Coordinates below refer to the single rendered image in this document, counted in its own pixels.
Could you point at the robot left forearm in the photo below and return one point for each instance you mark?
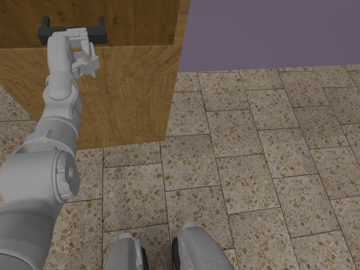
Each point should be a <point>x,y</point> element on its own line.
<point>59,125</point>

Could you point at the robot left upper arm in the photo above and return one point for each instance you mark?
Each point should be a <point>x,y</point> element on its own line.
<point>34,188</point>

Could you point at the drawer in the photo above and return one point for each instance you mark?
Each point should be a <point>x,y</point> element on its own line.
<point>127,22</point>

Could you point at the handle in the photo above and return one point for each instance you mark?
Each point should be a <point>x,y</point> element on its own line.
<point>96,35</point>

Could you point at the cabinet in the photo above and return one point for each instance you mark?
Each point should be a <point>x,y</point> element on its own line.
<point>128,103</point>

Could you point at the robot thigh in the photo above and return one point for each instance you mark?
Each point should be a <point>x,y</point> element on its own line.
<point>126,254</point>
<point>205,254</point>

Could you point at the left robot thigh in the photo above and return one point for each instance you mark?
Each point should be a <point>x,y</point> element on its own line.
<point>126,254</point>

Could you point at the robot left hand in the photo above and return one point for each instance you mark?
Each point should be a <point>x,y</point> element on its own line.
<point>60,57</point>

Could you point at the right robot thigh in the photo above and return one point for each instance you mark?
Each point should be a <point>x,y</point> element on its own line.
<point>205,254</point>

